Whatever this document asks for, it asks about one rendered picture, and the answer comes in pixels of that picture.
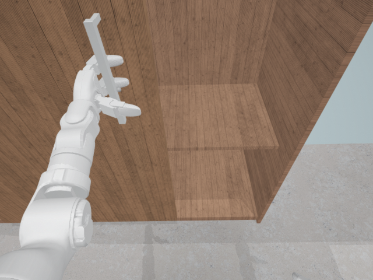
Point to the handle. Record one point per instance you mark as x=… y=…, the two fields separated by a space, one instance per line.
x=98 y=49

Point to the wardrobe door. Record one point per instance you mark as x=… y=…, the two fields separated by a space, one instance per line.
x=43 y=46

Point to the robot left upper arm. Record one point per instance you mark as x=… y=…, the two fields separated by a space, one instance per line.
x=53 y=230

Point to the left robot hand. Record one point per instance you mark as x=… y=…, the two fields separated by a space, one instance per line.
x=87 y=87

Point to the left robot forearm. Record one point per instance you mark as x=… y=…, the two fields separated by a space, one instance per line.
x=68 y=171

